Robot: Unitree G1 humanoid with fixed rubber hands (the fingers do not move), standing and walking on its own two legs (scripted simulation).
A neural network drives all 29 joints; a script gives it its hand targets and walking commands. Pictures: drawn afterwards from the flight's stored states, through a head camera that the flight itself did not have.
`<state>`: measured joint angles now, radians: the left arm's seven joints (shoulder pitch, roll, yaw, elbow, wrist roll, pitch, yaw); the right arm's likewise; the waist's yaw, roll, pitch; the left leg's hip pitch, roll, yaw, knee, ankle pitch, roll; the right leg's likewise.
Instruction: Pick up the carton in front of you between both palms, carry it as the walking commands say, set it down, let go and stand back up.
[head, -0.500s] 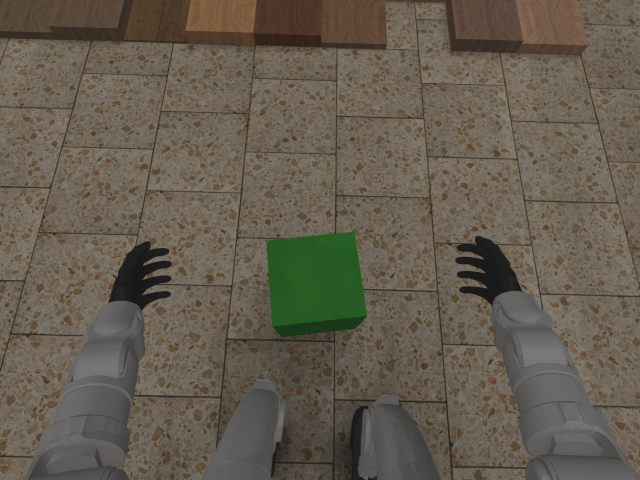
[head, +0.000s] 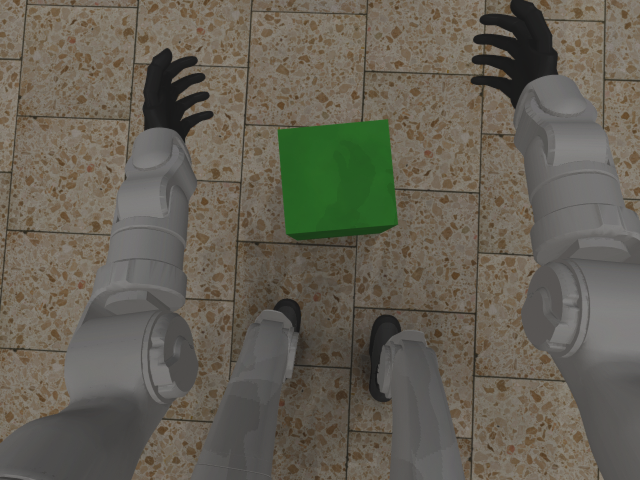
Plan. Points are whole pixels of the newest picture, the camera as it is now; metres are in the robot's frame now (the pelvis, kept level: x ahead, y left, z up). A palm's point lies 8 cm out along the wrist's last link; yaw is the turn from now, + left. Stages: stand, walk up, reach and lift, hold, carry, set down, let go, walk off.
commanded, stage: reach and lift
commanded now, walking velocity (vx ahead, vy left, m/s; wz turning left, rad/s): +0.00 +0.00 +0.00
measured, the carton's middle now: (336, 188) +0.50 +0.04 -0.52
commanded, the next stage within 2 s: none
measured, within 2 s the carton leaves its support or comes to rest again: leaves its support in 1.66 s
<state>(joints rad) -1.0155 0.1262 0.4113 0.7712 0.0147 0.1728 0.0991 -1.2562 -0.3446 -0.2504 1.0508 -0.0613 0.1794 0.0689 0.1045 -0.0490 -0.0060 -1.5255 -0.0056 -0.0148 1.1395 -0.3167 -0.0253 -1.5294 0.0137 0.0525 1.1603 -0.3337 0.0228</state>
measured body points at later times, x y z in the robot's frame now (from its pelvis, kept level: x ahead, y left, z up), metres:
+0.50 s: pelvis -0.01 -0.01 -0.18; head +0.34 +0.00 +0.10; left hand +0.47 +0.25 -0.33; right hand +0.55 -0.14 -0.34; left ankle +0.09 +0.13 -0.61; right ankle +0.08 -0.13 -0.61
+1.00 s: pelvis -0.03 +0.00 -0.27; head +0.34 +0.00 -0.03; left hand +0.49 +0.22 -0.46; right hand +0.55 -0.14 -0.46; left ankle +0.09 +0.13 -0.61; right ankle +0.08 -0.13 -0.61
